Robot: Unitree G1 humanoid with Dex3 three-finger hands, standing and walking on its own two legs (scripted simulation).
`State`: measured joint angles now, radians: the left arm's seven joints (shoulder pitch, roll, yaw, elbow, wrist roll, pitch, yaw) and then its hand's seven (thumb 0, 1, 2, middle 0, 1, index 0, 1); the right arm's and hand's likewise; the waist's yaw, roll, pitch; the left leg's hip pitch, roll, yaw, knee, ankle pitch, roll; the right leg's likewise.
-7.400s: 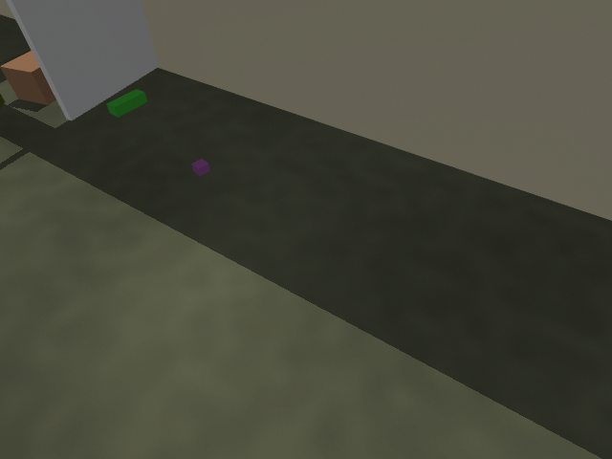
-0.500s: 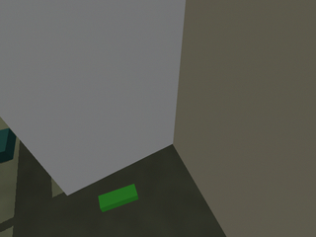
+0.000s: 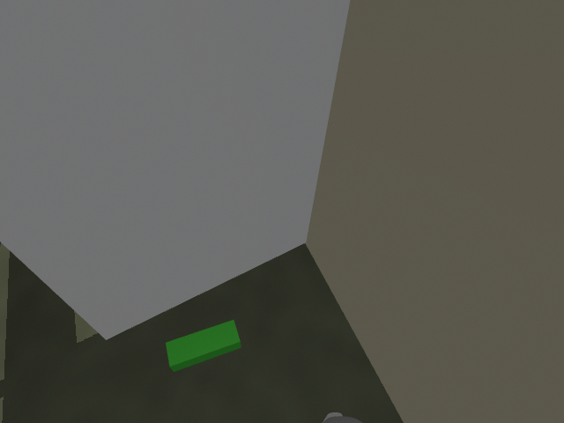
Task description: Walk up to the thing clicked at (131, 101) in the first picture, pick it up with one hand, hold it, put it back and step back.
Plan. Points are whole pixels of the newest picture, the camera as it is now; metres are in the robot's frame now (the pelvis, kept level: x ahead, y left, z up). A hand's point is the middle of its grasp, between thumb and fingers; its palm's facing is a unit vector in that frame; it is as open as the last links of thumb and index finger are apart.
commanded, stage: walk up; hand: left
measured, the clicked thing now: (204, 345) +0.46 +0.23 -0.73
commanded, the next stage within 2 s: none
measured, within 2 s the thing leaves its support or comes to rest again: neither
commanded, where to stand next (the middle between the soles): +0.03 -0.02 m, yaw -4 degrees
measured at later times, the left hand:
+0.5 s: hand out of the picture +0.11 +0.25 -0.17, palm faces -0.04 -0.95 -0.32, open 7.3 cm
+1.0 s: hand out of the picture +0.03 +0.28 -0.14, palm faces -0.05 -0.90 -0.44, open 7.4 cm
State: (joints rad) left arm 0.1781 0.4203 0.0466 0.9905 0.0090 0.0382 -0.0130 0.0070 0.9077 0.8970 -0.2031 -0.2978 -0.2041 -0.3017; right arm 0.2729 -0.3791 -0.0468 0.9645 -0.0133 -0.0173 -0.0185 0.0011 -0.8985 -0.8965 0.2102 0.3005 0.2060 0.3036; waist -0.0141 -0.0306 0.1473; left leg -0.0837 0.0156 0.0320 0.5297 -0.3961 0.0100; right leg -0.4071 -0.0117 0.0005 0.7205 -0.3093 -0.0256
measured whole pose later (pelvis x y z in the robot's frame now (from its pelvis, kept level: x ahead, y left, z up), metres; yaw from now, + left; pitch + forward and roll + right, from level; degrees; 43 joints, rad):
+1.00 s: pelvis -0.02 -0.01 -0.01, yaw -3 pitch -4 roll -1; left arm 0.31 0.42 0.03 0.88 0.00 -0.01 0.01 0.01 0.90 0.90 -0.21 -0.30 -0.21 -0.30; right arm 0.24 -0.41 -0.05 0.87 0.00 0.00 0.02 0.00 -0.90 -0.90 0.21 0.30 0.20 0.30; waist 0.03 0.05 0.11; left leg -0.38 0.02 -0.03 0.64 -0.17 0.01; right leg -0.13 -0.03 0.00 0.64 -0.43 0.03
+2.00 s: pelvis -0.03 -0.03 -0.02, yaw -1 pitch -4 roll +1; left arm 0.20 0.42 0.04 0.87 -0.01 -0.01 0.02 0.00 0.91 0.90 -0.21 -0.30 -0.21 -0.30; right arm 0.18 -0.39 -0.03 0.81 0.01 0.05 0.01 0.00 -0.90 -0.90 0.21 0.30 0.21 0.30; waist 0.00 0.01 0.15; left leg -0.29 0.00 0.01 0.74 -0.38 0.00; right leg -0.39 -0.04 -0.01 0.68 -0.20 0.00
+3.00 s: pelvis -0.02 -0.03 -0.02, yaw -2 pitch -4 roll +1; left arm 0.19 0.39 0.02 0.86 -0.03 0.03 0.03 0.01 0.90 0.90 -0.21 -0.30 -0.21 -0.30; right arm 0.14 -0.38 -0.03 0.87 -0.01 0.02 0.00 0.00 -0.90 -0.90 0.21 0.30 0.20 0.30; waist 0.02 0.00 0.19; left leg -0.40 -0.02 0.00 0.64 -0.15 0.02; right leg -0.25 -0.02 -0.01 0.78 -0.44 -0.01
